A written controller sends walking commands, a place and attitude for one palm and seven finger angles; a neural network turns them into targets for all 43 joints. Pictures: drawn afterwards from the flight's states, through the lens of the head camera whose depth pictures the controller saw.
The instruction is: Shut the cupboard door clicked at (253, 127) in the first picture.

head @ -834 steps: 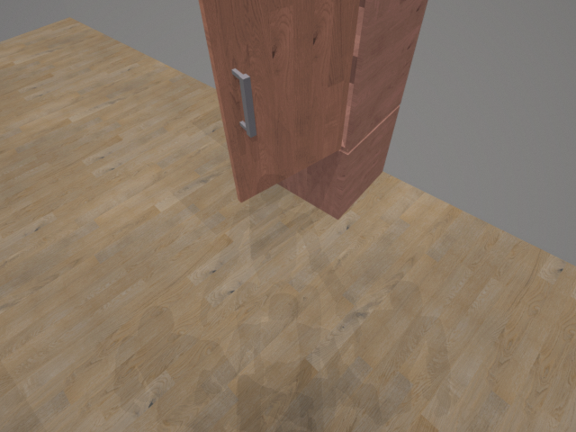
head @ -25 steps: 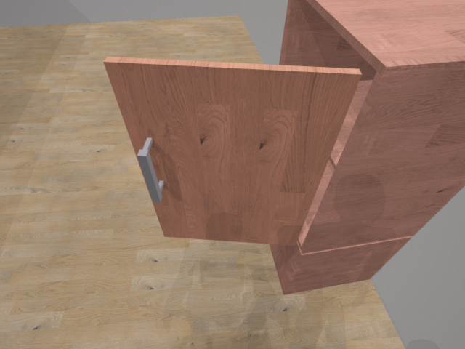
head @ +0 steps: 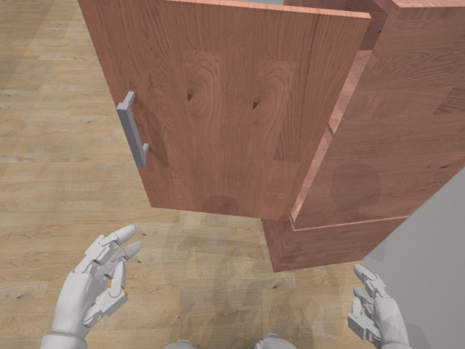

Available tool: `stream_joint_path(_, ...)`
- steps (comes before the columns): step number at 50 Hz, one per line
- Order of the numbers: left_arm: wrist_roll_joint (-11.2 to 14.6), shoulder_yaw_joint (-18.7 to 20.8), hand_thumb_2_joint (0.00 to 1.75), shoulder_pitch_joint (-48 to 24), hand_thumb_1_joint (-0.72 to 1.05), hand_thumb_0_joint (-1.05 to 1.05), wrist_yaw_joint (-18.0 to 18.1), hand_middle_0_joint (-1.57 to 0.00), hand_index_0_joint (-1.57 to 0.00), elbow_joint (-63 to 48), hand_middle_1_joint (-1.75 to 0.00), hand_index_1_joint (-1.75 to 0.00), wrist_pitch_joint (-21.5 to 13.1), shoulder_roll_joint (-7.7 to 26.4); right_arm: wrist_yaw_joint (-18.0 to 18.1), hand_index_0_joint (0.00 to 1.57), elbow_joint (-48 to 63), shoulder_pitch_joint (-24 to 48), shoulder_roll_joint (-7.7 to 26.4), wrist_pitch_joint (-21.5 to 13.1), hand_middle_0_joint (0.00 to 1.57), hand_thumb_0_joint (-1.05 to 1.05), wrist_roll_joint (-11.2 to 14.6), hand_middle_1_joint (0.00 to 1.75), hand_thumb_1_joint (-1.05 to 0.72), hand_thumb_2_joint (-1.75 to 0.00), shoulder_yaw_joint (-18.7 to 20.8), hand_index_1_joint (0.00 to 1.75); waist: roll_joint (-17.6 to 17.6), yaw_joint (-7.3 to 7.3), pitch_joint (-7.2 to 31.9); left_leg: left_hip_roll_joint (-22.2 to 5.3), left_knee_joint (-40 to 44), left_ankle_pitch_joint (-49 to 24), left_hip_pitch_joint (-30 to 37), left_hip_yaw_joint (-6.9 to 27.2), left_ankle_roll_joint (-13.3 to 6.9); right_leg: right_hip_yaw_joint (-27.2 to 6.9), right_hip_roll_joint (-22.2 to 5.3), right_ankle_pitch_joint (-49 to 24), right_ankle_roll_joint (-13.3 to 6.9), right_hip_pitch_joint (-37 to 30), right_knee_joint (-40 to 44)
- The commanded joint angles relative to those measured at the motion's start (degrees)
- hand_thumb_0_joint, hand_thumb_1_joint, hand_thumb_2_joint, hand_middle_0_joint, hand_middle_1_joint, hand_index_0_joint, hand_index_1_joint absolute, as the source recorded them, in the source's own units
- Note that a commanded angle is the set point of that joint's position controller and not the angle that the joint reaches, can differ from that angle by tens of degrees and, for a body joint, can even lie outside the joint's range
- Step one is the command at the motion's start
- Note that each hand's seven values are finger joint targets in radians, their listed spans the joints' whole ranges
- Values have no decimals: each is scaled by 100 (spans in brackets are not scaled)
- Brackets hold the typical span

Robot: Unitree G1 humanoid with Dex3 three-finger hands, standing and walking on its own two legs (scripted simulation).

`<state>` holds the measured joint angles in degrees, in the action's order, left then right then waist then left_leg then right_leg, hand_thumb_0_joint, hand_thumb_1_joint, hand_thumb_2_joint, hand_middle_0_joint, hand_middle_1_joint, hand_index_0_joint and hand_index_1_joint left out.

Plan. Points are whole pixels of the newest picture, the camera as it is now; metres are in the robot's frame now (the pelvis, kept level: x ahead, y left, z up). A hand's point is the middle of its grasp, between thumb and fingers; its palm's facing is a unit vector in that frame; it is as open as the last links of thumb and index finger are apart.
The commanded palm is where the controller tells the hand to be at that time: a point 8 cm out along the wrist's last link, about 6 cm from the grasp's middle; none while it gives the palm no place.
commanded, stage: raise the hand and make a fist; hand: left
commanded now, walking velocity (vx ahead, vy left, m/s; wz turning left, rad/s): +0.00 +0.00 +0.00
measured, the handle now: (136, 131) +0.50 +0.23 +0.06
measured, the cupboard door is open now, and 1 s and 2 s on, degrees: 76 76 76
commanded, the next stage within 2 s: bring the fist close to the handle in 1.58 s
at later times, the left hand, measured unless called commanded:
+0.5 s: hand (95, 293) +0.20 +0.21 +0.03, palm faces +0.02 -1.00 -0.03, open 4.2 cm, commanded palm +0.17 +0.26 +0.03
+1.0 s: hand (87, 279) +0.21 +0.23 +0.04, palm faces -0.05 -1.00 -0.03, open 3.1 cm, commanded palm +0.19 +0.28 +0.06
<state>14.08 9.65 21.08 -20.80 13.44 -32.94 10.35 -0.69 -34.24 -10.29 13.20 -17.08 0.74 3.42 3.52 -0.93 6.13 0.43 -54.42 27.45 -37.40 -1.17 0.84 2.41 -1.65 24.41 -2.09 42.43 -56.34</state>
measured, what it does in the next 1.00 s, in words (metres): stands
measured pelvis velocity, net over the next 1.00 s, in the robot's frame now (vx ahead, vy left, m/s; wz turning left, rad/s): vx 0.00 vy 0.04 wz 0.02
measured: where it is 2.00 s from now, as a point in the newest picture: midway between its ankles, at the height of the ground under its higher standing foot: outside the picture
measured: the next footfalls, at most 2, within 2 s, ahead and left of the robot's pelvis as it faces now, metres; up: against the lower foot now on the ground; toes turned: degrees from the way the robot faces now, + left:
none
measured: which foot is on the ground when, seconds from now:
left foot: down 0.00-1.00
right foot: down 0.00-1.00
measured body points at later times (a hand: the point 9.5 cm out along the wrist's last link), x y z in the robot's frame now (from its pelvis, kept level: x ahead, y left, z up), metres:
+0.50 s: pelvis -0.02 +0.02 -0.02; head +0.04 +0.02 +0.42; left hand +0.19 +0.27 +0.03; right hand +0.13 -0.21 -0.11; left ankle +0.00 +0.13 -0.68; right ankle +0.03 -0.09 -0.68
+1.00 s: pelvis +0.00 +0.04 -0.01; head +0.05 +0.05 +0.44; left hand +0.21 +0.28 +0.05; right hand +0.21 -0.17 -0.07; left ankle +0.00 +0.13 -0.68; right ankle +0.03 -0.09 -0.68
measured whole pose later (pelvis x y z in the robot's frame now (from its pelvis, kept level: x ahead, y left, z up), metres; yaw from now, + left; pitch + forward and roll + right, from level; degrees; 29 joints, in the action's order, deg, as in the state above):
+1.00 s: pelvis +0.00 +0.04 -0.01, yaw +1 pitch +12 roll -3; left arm 15.3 7.6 22.4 -17.3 -5.4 -14.8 14.6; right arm 2.2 -24.6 -13.7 13.3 -11.0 1.7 -2.1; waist -2.1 1.3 6.9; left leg 0.7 -62.0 31.3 -42.7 1.2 -2.3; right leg 4.6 -1.9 25.4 0.8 43.7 -57.3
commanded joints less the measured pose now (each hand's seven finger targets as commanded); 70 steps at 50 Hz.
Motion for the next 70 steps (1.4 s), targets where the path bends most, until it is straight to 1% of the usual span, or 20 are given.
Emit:
stream_joint_path(1, 437, 1215, 90, 157, 90, 0, -342, -51, -51, -1520, -64, -64, -596, 1491, 93, 20, 1245, 430, 732, -263, 20, 0, 31, 30, -90, -90, 211, 30, -1141, 580, 1462, 277, -397, -866, -1027, -86, -81, -894, -150, -205, 25, -753, 326)
stream_joint_path(5, 642, 624, 90, -837, 90, 0, 12, -58, -58, -3299, -72, -72, -941, 1101, 256, 20, 1208, 187, 674, -401, 20, 0, 22, 30, -90, -90, 117, 30, -1249, 88, 1896, 116, -761, -658, -730, 124, -232, -810, 19, 336, 47, -165, 263)
stream_joint_path(6, 673, 304, 90, -1176, 90, 0, 0, -60, -60, -3536, -74, -74, -956, 941, 308, 20, 1190, 128, 728, -395, 20, 0, 10, 30, -90, -90, 75, 30, -866, -150, 1709, 60, -860, -463, -873, 217, -267, -826, 75, 582, 68, 18, 268)
stream_joint_path(10, 498, -224, 90, -1018, 90, 0, -267, -68, -68, -2725, -82, -82, -348, 881, 524, 20, 1096, 3, 907, -336, 20, 0, 131, 30, -90, -90, 31, 30, -313, -403, 819, -16, -915, 228, -1476, 291, -303, -851, 99, 1514, 114, 315, 600)
stream_joint_path(13, 396, -52, 90, -516, 90, 0, -484, -73, -73, -1914, -88, -88, 730, 1086, 597, 20, 1232, -73, 893, -179, 20, 0, 250, 30, -90, -90, -19, 30, -216, -176, 647, 10, -650, 291, -1605, 255, -298, -845, 37, 1705, 155, 38, 850)
stream_joint_path(16, 443, 690, 90, 145, 90, 0, -300, -79, -79, -1983, -94, -94, 1674, 1489, 589, 20, 1589, 124, 806, 42, 20, 0, 289, 30, -90, -90, -17, 30, -196, 357, 1193, 87, -296, -27, -1387, 241, -271, -783, -1, 1522, 148, -728, 874)
stream_joint_path(18, 600, 1012, 90, 234, 90, 0, 52, -82, -82, -2641, -98, -98, 1812, 1417, 545, 20, 1731, 188, 630, 129, 20, 0, 249, 30, -90, -90, -39, 30, -222, 527, 1579, 119, -149, -483, -1153, 237, -222, -594, 11, 882, 150, -1095, 743)
stream_joint_path(21, 670, 1180, 90, 296, 90, 0, 700, -88, -88, -3133, -104, -104, 1455, 1244, 501, 20, 1667, 194, 467, 108, 20, 0, 142, 30, -90, -90, -82, 30, -179, 592, 1496, 63, -30, -872, -1056, 319, -155, -333, 121, 142, 91, -1154, 484)
stream_joint_path(26, 211, 84, 90, -96, 90, 0, 704, -97, -97, -2856, -114, -114, 659, 729, 402, 20, 1447, -118, 688, 3, 20, 0, 33, 30, -90, -90, -101, 30, -469, 3, 741, 15, -22, -586, -991, 407, -184, -7, 183, 116, 64, -30, 211)
stream_joint_path(29, 206, -254, 90, -93, 90, 0, 289, -102, -102, -2698, -120, -120, 626, 723, 427, 20, 1456, -275, 851, -104, 20, 0, 96, 30, -90, -90, -71, 30, -504, -118, 785, 16, 84, -147, -858, 483, -189, -22, 159, 468, 68, 114, 346)
stream_joint_path(32, 298, 86, 90, -253, 90, 0, 104, -108, -108, -2987, -126, -126, 796, 1134, 488, 20, 1520, -312, 936, -140, 20, 0, 140, 30, -90, -90, -61, 30, -578, -3, 1171, 23, 223, -219, -607, 552, -199, 3, 174, 315, 46, -157, 371)
stream_joint_path(36, 414, 850, 90, 0, 90, 0, 464, -115, -115, -3535, -134, -134, 921, 1538, 496, 20, 1568, -282, 811, -47, 20, 0, 93, 30, -90, -90, -83, 30, -921, 358, 1658, 25, 394, -1214, -139, 572, -90, 185, 262, -602, -14, -714, 181)
stream_joint_path(41, 356, 385, 90, 399, 90, 0, 721, -124, -124, -3256, -144, -144, 1153, 862, 379, 20, 1586, -364, 734, 209, 20, 0, 72, 30, -90, -90, -104, 30, -901, 208, 1236, -35, 403, -2138, 96, 548, 26, 338, 301, -1280, 23, -671, 206)
stream_joint_path(44, 170, -113, 90, 182, 90, 0, 509, -130, -130, -2875, -150, -150, 1402, 679, 346, 20, 1613, -418, 840, 319, 20, 0, 97, 30, -90, -90, -106, 30, -663, -44, 726, -69, 447, -1653, -78, 549, 18, 353, 293, -1045, 69, -407, 347)
stream_joint_path(46, 138, -154, 90, -48, 90, 0, 334, -130, -130, -2769, -150, -150, 1525, 788, 372, 20, 1677, -421, 890, 335, 20, 0, 111, 30, -90, -90, -133, 30, -585, -67, 626, -54, 466, -1504, -147, 564, -30, 304, 305, -1007, 44, -453, 414)
stream_joint_path(51, 336, 629, 90, -567, 90, 0, 322, -130, -130, -3386, -150, -150, 1383, 1464, 440, 20, 1747, -389, 846, 310, 20, 0, 88, 30, -90, -90, -191, 30, -716, 151, 1342, -4, 480, -1664, 138, 533, -31, 219, 311, -1221, -3, -980, 428)
stream_joint_path(54, 451, 682, 90, -507, 90, 0, 464, -130, -130, -3678, -150, -150, 1166, 1327, 415, 20, 1706, -397, 728, 273, 20, 0, 96, 30, -90, -90, -230, 30, -1070, 233, 1595, -16, 530, -2142, 456, 529, 51, 250, 301, -1490, -5, -1078, 397)
stream_joint_path(61, 371, 180, 90, -152, 90, 0, 220, -130, -130, -2411, -150, -150, 1629, 897, 382, 20, 1580, -378, 856, 341, 20, 0, 148, 30, -90, -90, -211, 30, -500, 20, 715, -5, 623, -1519, -64, 476, -56, 244, 286, -1203, 37, -972, 696)
stream_joint_path(65, 420, 402, 90, -322, 90, 0, 132, -130, -130, -2630, -150, -150, 1707, 1164, 423, 20, 1706, -331, 891, 326, 20, 0, 164, 30, -90, -90, -174, 30, -371, 104, 936, 38, 682, -1248, -98, 406, -105, 121, 214, -967, 62, -1189, 841)
stream_joint_path(70, 533, 728, 90, -521, 90, 0, 434, -130, -130, -3247, -150, -150, 1119, 1321, 432, 20, 1665, -322, 734, 234, 20, 0, 119, 30, -90, -90, -216, 30, -601, 242, 1279, 58, 620, -1494, 18, 347, -99, 29, 218, -1185, 36, -1425, 726)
